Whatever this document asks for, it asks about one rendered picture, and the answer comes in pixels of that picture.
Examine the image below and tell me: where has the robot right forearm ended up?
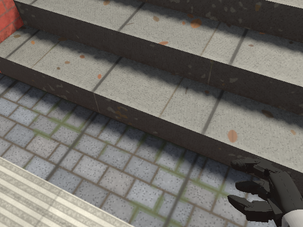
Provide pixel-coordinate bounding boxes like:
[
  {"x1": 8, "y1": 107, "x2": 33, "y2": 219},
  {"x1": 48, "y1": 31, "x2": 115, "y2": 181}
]
[{"x1": 281, "y1": 209, "x2": 303, "y2": 227}]

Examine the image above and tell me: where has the robot right hand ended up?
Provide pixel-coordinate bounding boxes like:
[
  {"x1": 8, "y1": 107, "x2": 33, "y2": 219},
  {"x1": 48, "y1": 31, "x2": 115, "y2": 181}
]
[{"x1": 227, "y1": 156, "x2": 303, "y2": 227}]

